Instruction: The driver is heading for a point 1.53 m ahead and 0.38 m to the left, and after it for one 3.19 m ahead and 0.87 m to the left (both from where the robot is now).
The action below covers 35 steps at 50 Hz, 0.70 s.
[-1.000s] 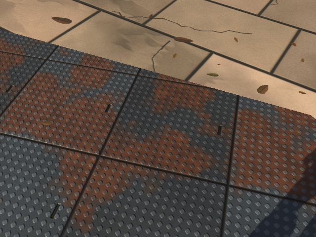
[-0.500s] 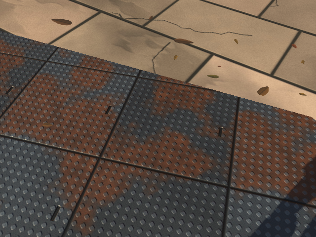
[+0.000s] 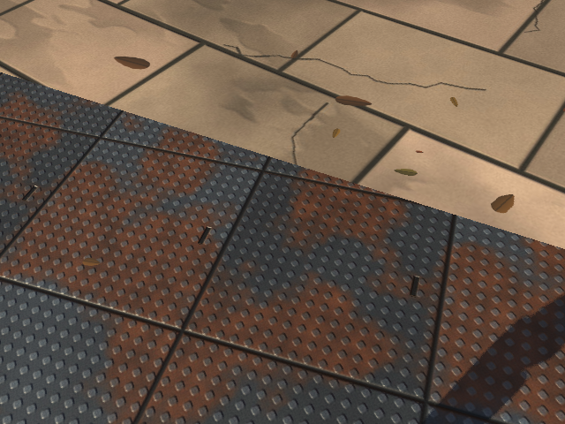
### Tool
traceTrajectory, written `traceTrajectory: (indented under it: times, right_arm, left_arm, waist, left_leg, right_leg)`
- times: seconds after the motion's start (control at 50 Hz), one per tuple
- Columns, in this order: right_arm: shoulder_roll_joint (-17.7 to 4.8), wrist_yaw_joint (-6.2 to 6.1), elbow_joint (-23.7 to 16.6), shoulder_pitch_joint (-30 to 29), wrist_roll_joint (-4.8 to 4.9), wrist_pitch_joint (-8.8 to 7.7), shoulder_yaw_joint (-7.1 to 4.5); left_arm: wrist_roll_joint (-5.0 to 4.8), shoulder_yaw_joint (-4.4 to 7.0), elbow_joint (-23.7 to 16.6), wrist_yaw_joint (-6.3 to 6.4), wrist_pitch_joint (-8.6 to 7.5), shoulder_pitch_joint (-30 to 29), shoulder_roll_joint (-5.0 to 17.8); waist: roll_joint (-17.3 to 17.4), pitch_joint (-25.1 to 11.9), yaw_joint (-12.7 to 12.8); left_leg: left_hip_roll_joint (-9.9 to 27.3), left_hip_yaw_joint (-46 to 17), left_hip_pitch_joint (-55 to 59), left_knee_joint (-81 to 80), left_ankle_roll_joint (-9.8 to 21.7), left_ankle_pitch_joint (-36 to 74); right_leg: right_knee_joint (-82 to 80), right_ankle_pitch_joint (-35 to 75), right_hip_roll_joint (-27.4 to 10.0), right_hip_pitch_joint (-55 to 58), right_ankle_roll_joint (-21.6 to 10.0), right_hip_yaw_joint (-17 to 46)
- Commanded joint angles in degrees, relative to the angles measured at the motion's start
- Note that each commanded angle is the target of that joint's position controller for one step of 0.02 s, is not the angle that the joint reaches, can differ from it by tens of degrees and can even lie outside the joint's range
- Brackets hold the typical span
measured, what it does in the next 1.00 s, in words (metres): walks ahead: left foot, then right foot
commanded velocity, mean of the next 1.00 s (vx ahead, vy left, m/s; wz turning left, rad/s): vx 0.49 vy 0.00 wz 0.13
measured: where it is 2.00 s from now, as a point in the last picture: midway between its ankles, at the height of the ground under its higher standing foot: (248, 230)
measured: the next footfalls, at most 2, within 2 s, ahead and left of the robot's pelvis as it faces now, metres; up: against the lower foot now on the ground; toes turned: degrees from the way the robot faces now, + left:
left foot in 0.22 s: +0.33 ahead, +0.14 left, +0.00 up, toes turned +3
right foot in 0.76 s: +0.64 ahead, -0.10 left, +0.00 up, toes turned +1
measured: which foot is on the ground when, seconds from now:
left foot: up 0.00-0.20, down 0.22-0.78, up 0.80-1.00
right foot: down 0.00-0.24, up 0.26-0.74, down 0.76-1.00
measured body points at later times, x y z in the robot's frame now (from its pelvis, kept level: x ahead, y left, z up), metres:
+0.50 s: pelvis +0.30 +0.06 +0.00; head +0.31 +0.06 +0.45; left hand +0.43 +0.32 -0.12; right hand +0.31 -0.20 -0.14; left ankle +0.29 +0.14 -0.75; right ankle +0.40 -0.12 -0.67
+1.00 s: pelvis +0.59 +0.00 +0.00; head +0.61 -0.01 +0.45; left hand +0.60 +0.27 -0.13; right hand +0.73 -0.26 -0.13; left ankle +0.61 +0.16 -0.66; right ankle +0.60 -0.10 -0.75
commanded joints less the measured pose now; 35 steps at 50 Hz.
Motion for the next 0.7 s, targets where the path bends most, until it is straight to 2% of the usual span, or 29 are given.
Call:
traceTrajectory:
  times: [0.02, 0.08, 0.14, 0.18, 0.2, 0.22, 0.24, 0.26, 0.28, 0.3, 0.32, 0.34, 0.36, 0.38, 0.4, 0.44, 0.5, 0.56, 0.62, 0.66, 0.7]
  right_arm:
    - [0.0, 0.53, -5.8, -9.7, 0.05, -0.54, 0.78]
    - [-0.6, 1.3, -7.6, -14.5, 0.45, -0.61, 1.07]
    - [-2.0, 2.23, -9.1, -15.9, 0.52, -1.09, 0.81]
    - [-4.7, 2.31, -8.2, -10.4, 0.41, -1.27, -0.46]
    - [-6.9, 2.02, -5.9, -2.3, 0.53, -1.16, -1.72]
    - [-9.4, 1.5, -3.0, 8.0, 0.6, -0.83, -2.99]
    - [-15.0, 1.0, -1.2, 16.9, -1.21, -0.56, -4.33]
    - [-12.8, 1.2, -0.2, 18.2, -0.99, -0.24, -3.5]
    - [-9.1, 1.32, -0.6, 13.1, -0.44, -0.47, -2.29]
    - [-6.6, 1.2, -1.8, 7.5, -0.47, -0.68, -1.56]
    - [-5.0, 1.51, -2.3, 3.0, -0.95, -1.15, -0.96]
    - [-3.3, 1.77, -2.4, 0.8, -1.59, -1.62, -0.44]
    - [-3.0, 2.02, -1.9, 0.3, -1.9, -1.74, -0.35]
    - [-2.8, 2.09, -1.2, 0.9, -1.66, -1.81, -0.33]
    - [-3.1, 1.92, -0.5, 2.0, -1.47, -1.9, -0.35]
    - [-5.1, 1.07, 0.4, 4.0, -1.52, -1.95, -0.7]
    - [-6.4, -0.17, 1.3, 7.5, -1.35, -1.42, -0.95]
    - [-7.2, -0.74, 2.0, 10.6, -0.77, -1.07, -1.02]
    - [-7.4, -0.83, 3.7, 14.9, -0.2, -0.5, -1.15]
    - [-7.4, -1.03, 4.4, 16.6, 0.0, 0.28, -1.33]
    - [-8.5, -1.32, 4.2, 16.0, 0.11, 0.93, -1.83]
  left_arm:
    - [-0.11, 1.66, -2.9, 1.08, -0.18, 1.1, 10.5]
    - [-0.83, 2.0, -2.3, 1.23, -0.07, 3.9, 10.8]
    - [-1.19, 2.61, -2.3, 1.34, 0.47, 3.6, 11.2]
    - [-0.73, 3.27, -3.0, 1.37, 1.09, 2.0, 12.8]
    - [-0.34, 3.36, -3.4, 1.33, 1.68, 0.9, 13.0]
    - [0.02, 2.97, -4.4, 1.19, 1.91, -0.2, 12.3]
    - [0.41, 1.22, -5.7, 0.42, 1.21, 5.8, 5.9]
    - [-0.72, 0.12, -4.5, -0.22, -0.56, 7.5, 2.9]
    - [-2.44, 1.76, -6.3, -0.48, -2.02, 1.4, 8.6]
    - [-3.37, 2.2, -8.4, -0.28, -2.69, -4.5, 10.8]
    - [-2.88, 2.46, -9.0, 0.28, -2.67, -7.1, 10.7]
    - [-1.9, 3.13, -8.9, 0.81, -1.91, -6.9, 10.4]
    - [-1.58, 3.0, -8.6, 0.95, -0.99, -4.9, 8.6]
    - [-1.5, 2.89, -8.4, 1.07, -0.24, -3.7, 7.2]
    - [-1.5, 2.94, -8.7, 1.14, 0.29, -4.1, 6.8]
    - [-1.04, 3.37, -10.7, 1.34, 0.71, -8.8, 8.0]
    - [-0.4, 3.46, -13.2, 0.94, 0.34, -16.1, 8.0]
    - [-0.76, 2.89, -15.1, 0.2, -0.21, -23.0, 6.9]
    - [-1.2, 2.5, -17.1, -0.65, -0.42, -28.7, 7.1]
    - [-1.34, 2.54, -18.7, -1.35, -0.87, -31.3, 7.7]
    - [-1.42, 3.03, -19.1, -1.82, -1.49, -29.8, 9.4]
  waist:
    - [-5.9, 8.6, 0.3]
    - [-6.3, 10.0, 1.1]
    - [-6.6, 9.4, -0.7]
    - [-8.9, 4.1, -4.5]
    - [-9.7, -1.1, -8.8]
    - [-9.2, -7.2, -13.5]
    - [2.6, -17.8, -11.9]
    - [11.6, -25.6, -10.8]
    - [8.3, -16.2, -10.5]
    - [4.5, -8.2, -9.1]
    - [-0.9, -3.2, -6.7]
    - [-1.1, -1.3, -4.3]
    - [1.0, -0.6, -2.6]
    - [1.3, 0.2, -1.9]
    - [1.4, 1.3, -1.5]
    - [0.6, 3.5, -1.7]
    - [-0.1, 4.4, -3.6]
    - [0.1, 5.0, -5.8]
    - [0.0, 6.3, -8.0]
    - [0.1, 6.9, -8.0]
    - [1.2, 5.8, -6.1]
  left_leg:
    - [-1.2, 2.0, -3.2, -12.1, -1.1, 6.9]
    - [-2.5, 2.5, -0.8, -18.6, -0.4, 9.3]
    - [-3.3, 1.8, 0.5, -22.6, 2.0, 6.9]
    - [-6.3, 3.5, 9.5, -22.2, 3.9, 3.1]
    - [-8.4, 4.9, 19.6, -21.9, 5.3, 2.0]
    - [-6.2, 2.3, 35.3, -21.1, 7.4, 2.7]
    - [9.5, -21.2, 59.7, -21.7, 15.4, -4.8]
    - [17.7, -45.5, 66.0, -34.7, 20.4, -14.5]
    - [14.9, -40.7, 58.6, -37.2, 16.6, -17.6]
    - [13.1, -30.9, 48.4, -38.2, 14.2, -13.6]
    - [11.0, -23.5, 38.0, -40.2, 12.9, -6.6]
    - [8.6, -18.2, 31.4, -41.9, 11.5, -2.6]
    - [7.5, -15.6, 27.2, -43.5, 11.7, -1.5]
    - [6.8, -13.6, 25.0, -44.8, 12.1, -0.8]
    - [6.3, -11.6, 23.3, -46.0, 12.4, 0.1]
    - [6.0, -9.4, 23.1, -47.6, 12.8, 2.1]
    - [5.0, -6.7, 26.2, -48.0, 11.6, 4.5]
    - [3.5, -3.4, 27.6, -48.1, 9.8, 5.0]
    - [5.1, -4.2, 32.8, -46.3, 9.7, 4.4]
    - [7.0, -6.0, 37.4, -43.4, 9.4, 5.6]
    - [8.5, -8.1, 39.8, -40.1, 8.5, 8.7]
  right_leg:
    - [-7.9, 17.0, -12.9, -4.9, -7.2, 7.4]
    - [-8.4, 16.8, -14.3, -2.7, -7.3, 6.3]
    - [-4.8, 24.5, -16.6, 3.9, -6.2, 5.3]
    - [3.2, 44.1, -17.1, 7.2, -5.0, 4.3]
    - [12.8, 53.0, -15.6, 6.3, -3.9, 2.8]
    - [26.0, 49.6, -13.3, -1.9, -2.1, 1.6]
    - [49.2, 25.2, -5.8, -24.0, 0.8, 0.4]
    - [64.2, -15.6, 1.9, -34.6, 1.9, 7.3]
    - [69.2, -14.6, -2.1, -40.9, 0.3, 10.9]
    - [68.4, -10.0, -5.2, -42.1, -0.7, 8.7]
    - [64.3, -5.1, -8.0, -39.4, -0.8, 7.5]
    - [60.6, -2.2, -10.1, -35.4, -1.0, 7.5]
    - [58.8, -1.3, -11.0, -32.0, -0.9, 7.7]
    - [56.8, -1.4, -11.5, -30.9, -0.6, 7.5]
    - [54.8, -0.9, -11.8, -31.3, -0.2, 6.9]
    - [49.3, 3.8, -12.4, -35.8, 1.0, 6.3]
    - [37.4, 14.4, -12.1, -39.9, 2.1, 5.5]
    - [25.9, 21.9, -9.5, -37.0, 2.2, 2.9]
    - [20.5, 21.5, -8.2, -37.3, 2.2, 2.7]
    - [17.5, 18.0, -7.5, -38.6, 1.5, 3.6]
    - [15.1, 14.0, -6.5, -35.1, 0.7, 4.0]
